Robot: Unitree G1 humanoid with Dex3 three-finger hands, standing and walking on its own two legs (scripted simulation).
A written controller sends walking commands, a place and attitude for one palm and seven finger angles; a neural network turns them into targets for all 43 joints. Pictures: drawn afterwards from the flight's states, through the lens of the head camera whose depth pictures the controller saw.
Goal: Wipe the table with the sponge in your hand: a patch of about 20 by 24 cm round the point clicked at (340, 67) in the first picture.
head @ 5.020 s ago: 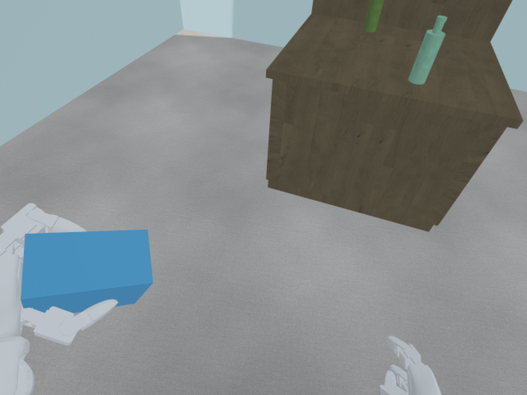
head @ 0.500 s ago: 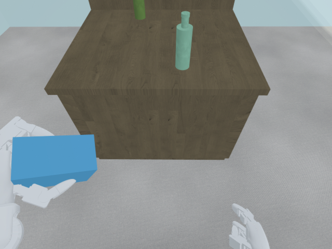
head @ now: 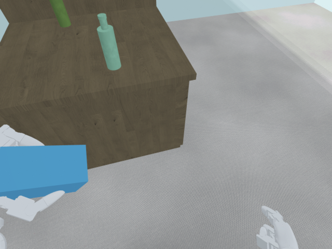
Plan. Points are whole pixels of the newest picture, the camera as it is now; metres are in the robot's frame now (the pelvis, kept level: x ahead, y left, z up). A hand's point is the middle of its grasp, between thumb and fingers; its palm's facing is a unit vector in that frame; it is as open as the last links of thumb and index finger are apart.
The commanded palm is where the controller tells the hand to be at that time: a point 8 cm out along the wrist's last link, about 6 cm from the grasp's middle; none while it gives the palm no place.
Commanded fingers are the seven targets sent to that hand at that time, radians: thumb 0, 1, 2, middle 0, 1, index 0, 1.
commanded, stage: turn to face it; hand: left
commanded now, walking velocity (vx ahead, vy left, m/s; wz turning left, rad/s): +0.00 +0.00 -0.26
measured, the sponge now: (56, 172) +0.22 +0.21 +0.15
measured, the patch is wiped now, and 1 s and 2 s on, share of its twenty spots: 0.00 0.00 0.00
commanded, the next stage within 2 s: take the last steps up to it in 0.18 s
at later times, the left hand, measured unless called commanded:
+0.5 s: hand (59, 190) +0.19 +0.19 +0.15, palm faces +0.29 -0.87 -0.40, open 10.7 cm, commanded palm +0.12 +0.26 +0.17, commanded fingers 0.00 0.10 1.30 -1.20 -1.60 -1.20 -1.60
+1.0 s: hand (26, 169) +0.22 +0.26 +0.16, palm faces +0.41 -0.81 -0.43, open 10.7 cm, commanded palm +0.17 +0.30 +0.17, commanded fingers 0.00 0.10 1.30 -1.20 -1.60 -1.20 -1.60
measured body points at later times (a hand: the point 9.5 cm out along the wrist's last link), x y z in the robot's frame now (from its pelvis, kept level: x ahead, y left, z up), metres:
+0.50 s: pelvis -0.06 -0.01 -0.01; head -0.04 -0.03 +0.44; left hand +0.17 +0.24 +0.17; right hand +0.07 -0.24 -0.13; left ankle -0.08 +0.13 -0.70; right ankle -0.04 -0.10 -0.74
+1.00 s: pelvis +0.00 +0.02 -0.02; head +0.00 +0.01 +0.43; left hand +0.19 +0.30 +0.18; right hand +0.16 -0.19 -0.11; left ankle -0.02 +0.15 -0.74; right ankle +0.01 -0.07 -0.74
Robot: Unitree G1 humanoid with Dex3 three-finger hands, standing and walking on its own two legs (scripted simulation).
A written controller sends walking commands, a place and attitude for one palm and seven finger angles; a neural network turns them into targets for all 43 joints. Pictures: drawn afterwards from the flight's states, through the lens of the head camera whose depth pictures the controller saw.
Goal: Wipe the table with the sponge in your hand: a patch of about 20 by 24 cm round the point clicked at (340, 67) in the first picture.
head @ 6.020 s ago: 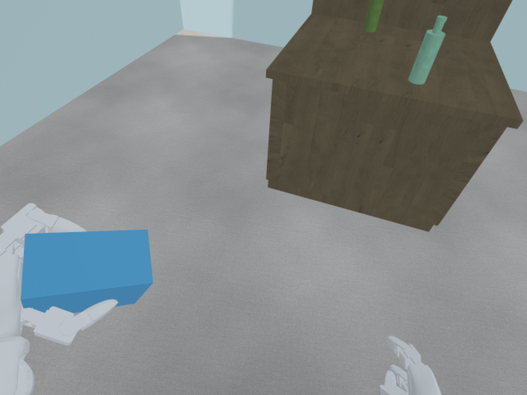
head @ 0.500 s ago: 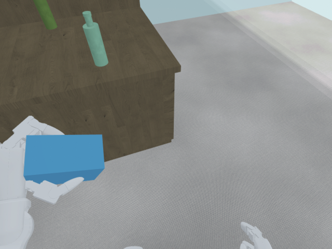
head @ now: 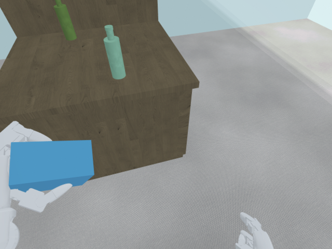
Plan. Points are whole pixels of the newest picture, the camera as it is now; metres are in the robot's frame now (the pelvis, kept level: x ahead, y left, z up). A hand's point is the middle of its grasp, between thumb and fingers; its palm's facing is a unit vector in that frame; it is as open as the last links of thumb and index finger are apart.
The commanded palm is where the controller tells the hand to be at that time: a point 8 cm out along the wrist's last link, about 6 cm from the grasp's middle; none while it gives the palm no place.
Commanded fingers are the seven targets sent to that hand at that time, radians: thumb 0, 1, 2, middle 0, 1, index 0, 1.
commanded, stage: take the last steps up to it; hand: left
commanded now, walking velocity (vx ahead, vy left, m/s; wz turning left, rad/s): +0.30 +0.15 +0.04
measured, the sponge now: (64, 166) +0.22 +0.21 +0.16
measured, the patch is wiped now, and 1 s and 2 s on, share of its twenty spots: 0.00 0.00 0.00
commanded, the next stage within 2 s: come to a stop and stand still in 1.18 s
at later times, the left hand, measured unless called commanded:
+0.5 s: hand (32, 109) +0.34 +0.32 +0.19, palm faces +0.37 -0.80 -0.47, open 10.7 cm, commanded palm +0.27 +0.36 +0.19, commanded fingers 0.00 0.10 1.30 -1.20 -1.60 -1.20 -1.60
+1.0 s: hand (42, 84) +0.43 +0.34 +0.18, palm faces +0.35 -0.80 -0.48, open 10.7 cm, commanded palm +0.37 +0.40 +0.19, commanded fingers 0.00 0.10 1.30 -1.20 -1.60 -1.20 -1.60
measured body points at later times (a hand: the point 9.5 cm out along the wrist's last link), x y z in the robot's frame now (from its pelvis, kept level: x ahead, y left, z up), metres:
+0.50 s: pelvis +0.11 +0.08 +0.01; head +0.16 +0.09 +0.45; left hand +0.31 +0.36 +0.21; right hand +0.28 -0.15 -0.08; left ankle +0.13 +0.19 -0.72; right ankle +0.06 -0.03 -0.65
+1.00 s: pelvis +0.21 +0.12 +0.01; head +0.26 +0.12 +0.46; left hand +0.40 +0.39 +0.21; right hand +0.38 -0.14 -0.08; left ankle +0.28 +0.27 -0.70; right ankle +0.18 +0.00 -0.73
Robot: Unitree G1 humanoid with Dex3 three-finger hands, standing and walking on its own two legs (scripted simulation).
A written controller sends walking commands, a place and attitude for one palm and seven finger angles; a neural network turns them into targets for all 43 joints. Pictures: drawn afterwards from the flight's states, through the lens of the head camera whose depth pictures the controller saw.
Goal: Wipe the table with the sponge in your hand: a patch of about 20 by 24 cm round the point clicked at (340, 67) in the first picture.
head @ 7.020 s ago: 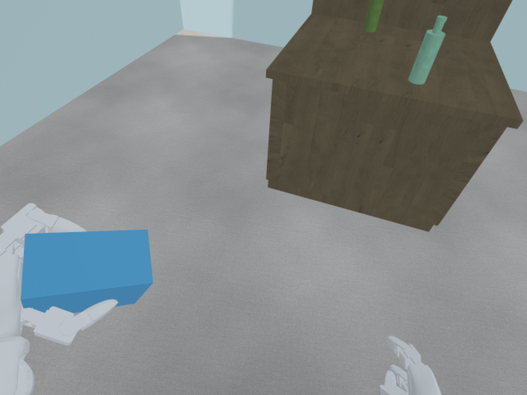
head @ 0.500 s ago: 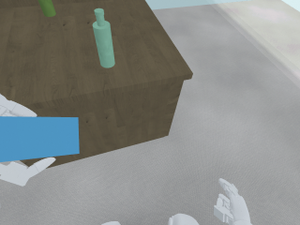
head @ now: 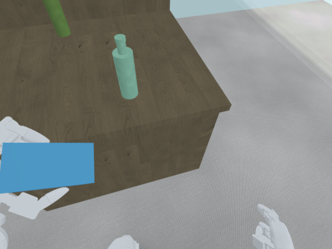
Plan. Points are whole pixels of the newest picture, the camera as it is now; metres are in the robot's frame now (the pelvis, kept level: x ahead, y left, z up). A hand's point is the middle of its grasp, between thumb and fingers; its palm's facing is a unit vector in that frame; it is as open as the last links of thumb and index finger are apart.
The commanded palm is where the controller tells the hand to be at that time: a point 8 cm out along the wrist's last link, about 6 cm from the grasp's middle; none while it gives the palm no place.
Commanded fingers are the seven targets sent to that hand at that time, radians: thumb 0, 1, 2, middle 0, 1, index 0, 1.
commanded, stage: take the last steps up to it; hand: left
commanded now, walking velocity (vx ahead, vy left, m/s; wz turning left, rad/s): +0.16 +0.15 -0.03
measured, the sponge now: (61, 167) +0.23 +0.19 +0.15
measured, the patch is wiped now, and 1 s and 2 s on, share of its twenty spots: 0.00 0.00 0.00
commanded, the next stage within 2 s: come to a stop and stand still in 0.18 s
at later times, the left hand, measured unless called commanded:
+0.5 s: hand (20, 140) +0.26 +0.27 +0.17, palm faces +0.40 -0.80 -0.45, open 10.7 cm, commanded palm +0.22 +0.31 +0.18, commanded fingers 0.00 0.10 1.30 -1.20 -1.60 -1.20 -1.60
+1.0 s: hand (4, 158) +0.23 +0.29 +0.16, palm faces +0.39 -0.84 -0.38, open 10.7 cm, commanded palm +0.19 +0.33 +0.18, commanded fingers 0.00 0.10 1.30 -1.20 -1.60 -1.20 -1.60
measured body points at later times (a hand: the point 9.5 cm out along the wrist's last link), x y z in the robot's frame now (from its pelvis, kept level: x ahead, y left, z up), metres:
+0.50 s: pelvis +0.05 +0.03 +0.00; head +0.06 +0.01 +0.45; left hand +0.24 +0.31 +0.19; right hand +0.20 -0.18 -0.11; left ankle +0.05 +0.16 -0.71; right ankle +0.05 -0.04 -0.74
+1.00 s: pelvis +0.02 +0.05 +0.00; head +0.02 +0.04 +0.45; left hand +0.21 +0.33 +0.18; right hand +0.19 -0.17 -0.09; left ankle +0.06 +0.18 -0.74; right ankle +0.05 -0.04 -0.74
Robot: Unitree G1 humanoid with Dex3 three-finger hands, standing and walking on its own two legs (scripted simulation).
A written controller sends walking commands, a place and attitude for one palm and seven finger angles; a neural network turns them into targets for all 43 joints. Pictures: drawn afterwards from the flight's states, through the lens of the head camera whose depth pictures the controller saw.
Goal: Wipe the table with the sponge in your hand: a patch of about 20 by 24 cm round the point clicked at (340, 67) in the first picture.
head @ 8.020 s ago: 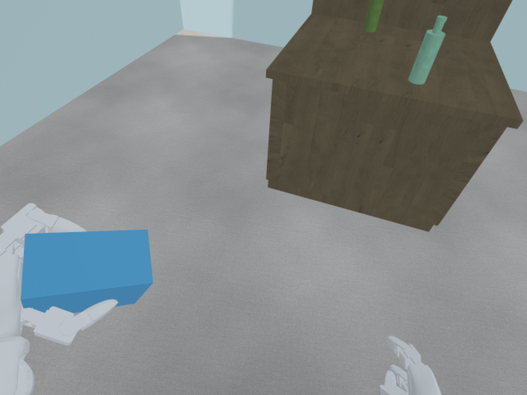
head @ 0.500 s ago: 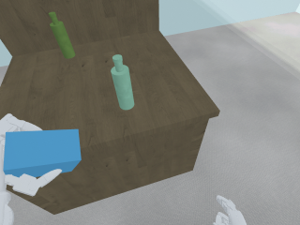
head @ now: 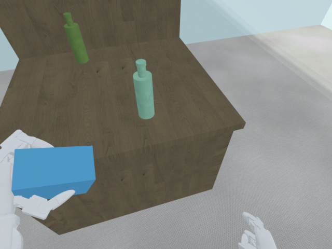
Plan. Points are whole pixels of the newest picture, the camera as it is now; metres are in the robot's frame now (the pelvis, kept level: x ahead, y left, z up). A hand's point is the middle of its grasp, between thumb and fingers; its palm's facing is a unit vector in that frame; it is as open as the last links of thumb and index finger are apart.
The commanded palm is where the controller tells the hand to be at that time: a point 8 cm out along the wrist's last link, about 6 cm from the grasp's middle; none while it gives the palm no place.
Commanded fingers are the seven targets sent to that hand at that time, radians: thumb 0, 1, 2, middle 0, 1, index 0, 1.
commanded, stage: come to a stop and stand still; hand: left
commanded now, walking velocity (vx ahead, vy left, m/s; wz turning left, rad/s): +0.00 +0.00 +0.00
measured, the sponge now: (67, 173) +0.22 +0.21 +0.14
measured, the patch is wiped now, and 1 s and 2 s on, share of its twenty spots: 0.00 0.00 0.00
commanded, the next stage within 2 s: look again from close up in 0.18 s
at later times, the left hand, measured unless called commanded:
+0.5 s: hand (49, 162) +0.24 +0.25 +0.14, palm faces +0.25 -0.88 -0.41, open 10.7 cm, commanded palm +0.18 +0.31 +0.18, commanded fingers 0.00 0.10 1.30 -1.20 -1.60 -1.20 -1.60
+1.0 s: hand (27, 158) +0.24 +0.29 +0.15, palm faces +0.40 -0.83 -0.38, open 10.7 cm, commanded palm +0.19 +0.32 +0.18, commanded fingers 0.00 0.10 1.30 -1.20 -1.60 -1.20 -1.60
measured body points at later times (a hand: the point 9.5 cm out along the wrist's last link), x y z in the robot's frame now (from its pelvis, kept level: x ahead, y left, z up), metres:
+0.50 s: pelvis +0.01 +0.03 +0.00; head +0.05 +0.05 +0.45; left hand +0.22 +0.30 +0.17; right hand +0.15 -0.22 -0.08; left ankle +0.03 +0.12 -0.74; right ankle +0.03 -0.09 -0.74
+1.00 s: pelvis +0.01 +0.05 +0.00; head +0.03 +0.05 +0.45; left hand +0.21 +0.34 +0.17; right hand +0.20 -0.18 -0.07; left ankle +0.04 +0.12 -0.74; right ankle +0.03 -0.09 -0.74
